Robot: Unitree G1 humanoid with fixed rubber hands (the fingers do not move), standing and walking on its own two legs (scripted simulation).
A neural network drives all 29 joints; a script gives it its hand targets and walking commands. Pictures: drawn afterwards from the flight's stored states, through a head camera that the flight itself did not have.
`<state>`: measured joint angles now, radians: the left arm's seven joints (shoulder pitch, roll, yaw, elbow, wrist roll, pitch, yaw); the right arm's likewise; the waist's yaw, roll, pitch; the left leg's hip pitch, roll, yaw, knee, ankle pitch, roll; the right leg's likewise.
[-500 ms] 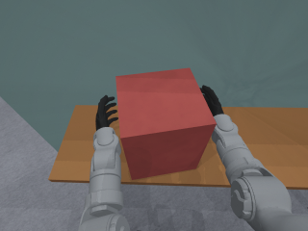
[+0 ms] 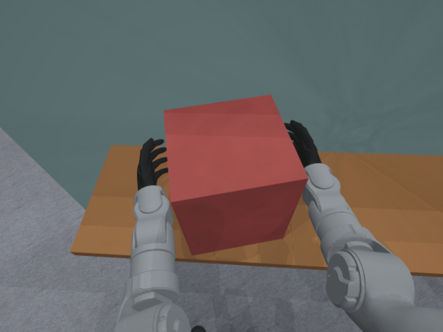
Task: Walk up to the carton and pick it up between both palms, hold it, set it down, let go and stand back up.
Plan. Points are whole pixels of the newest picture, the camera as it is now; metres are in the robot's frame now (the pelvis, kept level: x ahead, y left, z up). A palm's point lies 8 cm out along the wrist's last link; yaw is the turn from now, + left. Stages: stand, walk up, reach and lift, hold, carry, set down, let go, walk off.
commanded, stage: set down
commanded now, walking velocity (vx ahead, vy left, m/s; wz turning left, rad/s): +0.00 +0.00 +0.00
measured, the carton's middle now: (228, 180) +0.40 +0.07 +0.00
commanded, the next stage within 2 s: none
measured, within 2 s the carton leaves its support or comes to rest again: neither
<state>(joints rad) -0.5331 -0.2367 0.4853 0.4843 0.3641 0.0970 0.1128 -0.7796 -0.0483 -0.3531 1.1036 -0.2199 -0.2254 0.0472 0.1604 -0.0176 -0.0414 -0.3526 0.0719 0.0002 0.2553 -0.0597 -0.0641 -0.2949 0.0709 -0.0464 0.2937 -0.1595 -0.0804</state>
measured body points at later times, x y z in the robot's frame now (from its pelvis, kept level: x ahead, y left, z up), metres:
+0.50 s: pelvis +0.00 +0.01 +0.00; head +0.06 +0.02 +0.45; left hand +0.35 +0.21 +0.05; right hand +0.44 -0.08 +0.04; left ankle +0.03 +0.16 -0.75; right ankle -0.02 -0.06 -0.75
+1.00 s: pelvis +0.00 +0.01 +0.00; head +0.06 +0.02 +0.45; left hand +0.36 +0.22 +0.04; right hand +0.44 -0.08 +0.04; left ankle +0.03 +0.16 -0.75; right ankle -0.02 -0.06 -0.75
